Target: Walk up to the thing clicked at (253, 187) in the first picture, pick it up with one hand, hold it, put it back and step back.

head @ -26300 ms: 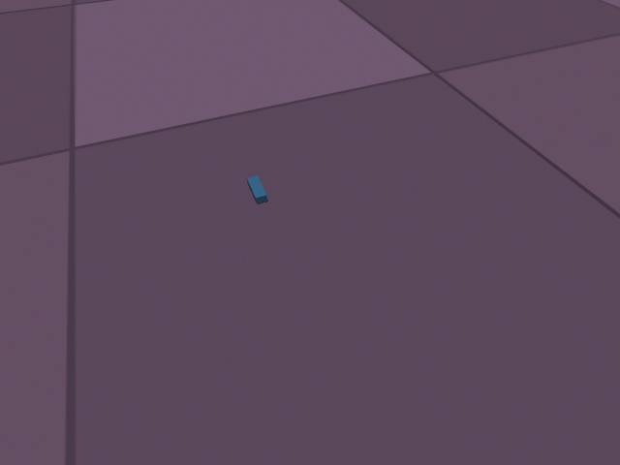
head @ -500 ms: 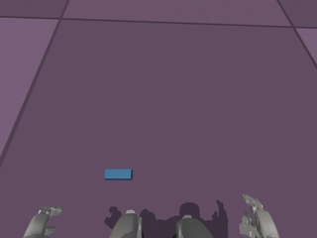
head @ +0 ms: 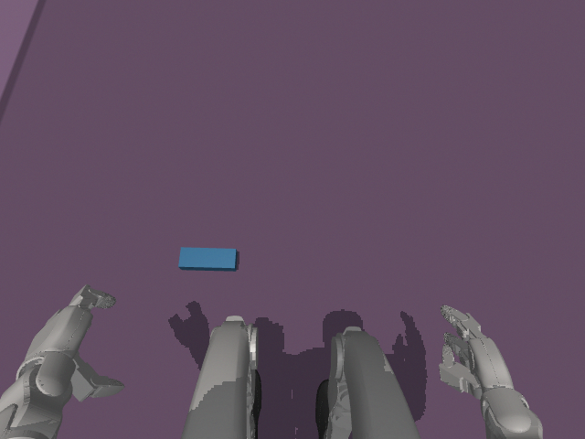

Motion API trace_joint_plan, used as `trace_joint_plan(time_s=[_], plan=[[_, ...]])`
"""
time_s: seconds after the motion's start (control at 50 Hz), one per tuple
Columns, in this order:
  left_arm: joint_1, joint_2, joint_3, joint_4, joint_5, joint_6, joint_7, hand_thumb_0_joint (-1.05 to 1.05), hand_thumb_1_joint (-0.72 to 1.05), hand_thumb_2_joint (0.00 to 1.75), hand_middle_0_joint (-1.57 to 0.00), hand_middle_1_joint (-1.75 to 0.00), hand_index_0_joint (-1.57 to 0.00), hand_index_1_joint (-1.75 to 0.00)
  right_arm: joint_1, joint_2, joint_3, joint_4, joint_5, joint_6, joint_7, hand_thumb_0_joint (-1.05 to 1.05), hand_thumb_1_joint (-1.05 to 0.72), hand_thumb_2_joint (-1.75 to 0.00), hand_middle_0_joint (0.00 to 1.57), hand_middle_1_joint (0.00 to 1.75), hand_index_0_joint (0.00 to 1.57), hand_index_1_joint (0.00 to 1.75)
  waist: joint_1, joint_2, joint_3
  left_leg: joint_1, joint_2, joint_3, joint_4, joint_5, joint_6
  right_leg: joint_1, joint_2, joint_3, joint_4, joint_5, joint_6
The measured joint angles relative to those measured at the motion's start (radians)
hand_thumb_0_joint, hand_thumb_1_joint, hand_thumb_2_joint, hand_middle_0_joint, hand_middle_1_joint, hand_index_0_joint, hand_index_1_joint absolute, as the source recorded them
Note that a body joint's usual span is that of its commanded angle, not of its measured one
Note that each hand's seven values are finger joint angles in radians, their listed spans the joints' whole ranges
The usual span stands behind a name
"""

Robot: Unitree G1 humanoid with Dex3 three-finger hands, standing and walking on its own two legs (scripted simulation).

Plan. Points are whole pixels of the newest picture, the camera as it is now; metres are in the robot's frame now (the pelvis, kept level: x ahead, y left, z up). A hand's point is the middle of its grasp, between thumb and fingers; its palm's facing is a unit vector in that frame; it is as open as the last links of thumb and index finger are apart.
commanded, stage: rise first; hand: left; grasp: from above
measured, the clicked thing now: (208, 259) +0.47 +0.24 -0.54
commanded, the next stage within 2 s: none
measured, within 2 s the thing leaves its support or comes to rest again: neither
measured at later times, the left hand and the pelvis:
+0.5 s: hand (143, 290) +0.34 +0.31 -0.30, palm faces -0.48 -0.22 -0.85, open 14.1 cm; pelvis -0.06 +0.00 -0.15, yaw -5 degrees
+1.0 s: hand (156, 272) +0.39 +0.32 -0.37, palm faces -0.46 -0.03 -0.89, open 14.1 cm; pelvis -0.05 +0.00 -0.21, yaw -8 degrees
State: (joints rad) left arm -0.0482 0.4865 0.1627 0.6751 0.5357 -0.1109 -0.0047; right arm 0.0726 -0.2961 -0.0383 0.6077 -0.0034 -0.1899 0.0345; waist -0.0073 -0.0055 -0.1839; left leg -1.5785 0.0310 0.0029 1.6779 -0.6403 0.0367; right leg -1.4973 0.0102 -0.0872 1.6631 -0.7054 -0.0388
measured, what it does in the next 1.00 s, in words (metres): lowers itself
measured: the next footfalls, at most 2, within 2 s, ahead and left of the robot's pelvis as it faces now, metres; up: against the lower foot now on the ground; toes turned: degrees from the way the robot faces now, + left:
none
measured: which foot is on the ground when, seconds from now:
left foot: down 0.00-1.00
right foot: down 0.00-1.00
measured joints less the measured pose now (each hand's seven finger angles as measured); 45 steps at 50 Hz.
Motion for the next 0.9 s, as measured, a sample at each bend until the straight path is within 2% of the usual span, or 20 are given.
trace_joint_plan(time_s=[0.1, 0.22, 0.32, 0.46, 0.6, 0.72, 0.9], plan=[[-0.136, 0.045, -0.004, 0.05, 0.102, -0.053, 0.043, -0.01, -0.54, 1.0, -0.08, -1.07, -0.08, -1.07, -0.022, -0.003, -0.01, 0.039, -0.004, 0.014, 0.017, 0.01, -0.89, -0.89, 0.2, 0.3, 0.2, 0.3, 0.003, 0.007, 0.018, -0.173, 0.008, -0.004, 0.144, -0.01, 0.004, -0.169, 0.0, -0.009, 0.145, -0.014, -0.003], [-0.32, 0.089, -0.016, 0.182, 0.231, -0.107, 0.09, -0.01, -0.56, 1.02, -0.09, -1.06, -0.08, -1.07, -0.012, 0.009, -0.008, 0.085, -0.017, 0.037, 0.033, 0.01, -0.91, -0.9, 0.2, 0.3, 0.2, 0.3, -0.001, 0.015, 0.04, -0.341, 0.02, -0.015, 0.272, 0.001, 0.009, -0.333, 0.002, -0.024, 0.271, -0.004, -0.009], [-0.44, 0.124, -0.01, 0.285, 0.328, -0.147, 0.136, -0.01, -0.56, 1.04, -0.08, -1.04, -0.08, -1.05, 0.015, 0.023, 0.004, 0.116, -0.03, 0.063, 0.04, 0.01, -0.9, -0.9, 0.2, 0.3, 0.2, 0.3, -0.018, 0.016, 0.057, -0.439, 0.03, -0.026, 0.354, 0.011, 0.013, -0.427, 0.005, -0.038, 0.348, 0.008, -0.013], [-0.558, 0.184, 0.007, 0.423, 0.446, -0.184, 0.189, 0.0, -0.54, 1.04, -0.07, -1.01, -0.06, -1.03, 0.051, 0.029, 0.017, 0.14, -0.05, 0.109, 0.048, 0.01, -0.88, -0.89, 0.2, 0.3, 0.2, 0.3, -0.057, 0.012, 0.073, -0.532, 0.039, -0.044, 0.439, 0.025, 0.018, -0.511, 0.007, -0.058, 0.423, 0.024, -0.016], [-0.634, 0.238, 0.007, 0.524, 0.547, -0.223, 0.238, 0.0, -0.53, 1.04, -0.07, -1.0, -0.06, -1.01, 0.06, 0.022, 0.029, 0.156, -0.079, 0.142, 0.058, 0.01, -0.88, -0.89, 0.2, 0.3, 0.2, 0.3, -0.089, -0.004, 0.086, -0.602, 0.043, -0.056, 0.508, 0.031, 0.025, -0.571, 0.006, -0.072, 0.483, 0.031, -0.016], [-0.687, 0.277, -0.001, 0.578, 0.627, -0.246, 0.287, 0.0, -0.53, 1.03, -0.07, -0.98, -0.07, -0.99, 0.046, 0.019, 0.039, 0.168, -0.104, 0.158, 0.063, 0.01, -0.89, -0.89, 0.2, 0.3, 0.2, 0.3, -0.102, -0.018, 0.095, -0.657, 0.045, -0.061, 0.565, 0.025, 0.032, -0.619, 0.005, -0.079, 0.535, 0.025, -0.014], [-0.748, 0.315, 0.002, 0.63, 0.704, -0.255, 0.345, 0.0, -0.53, 1.01, -0.09, -0.97, -0.08, -0.98, -0.005, 0.031, 0.059, 0.167, -0.134, 0.164, 0.072, 0.01, -0.91, -0.9, 0.2, 0.3, 0.2, 0.3, -0.112, -0.03, 0.127, -0.707, 0.055, -0.071, 0.631, 0.008, 0.039, -0.663, 0.011, -0.091, 0.591, 0.014, -0.011]])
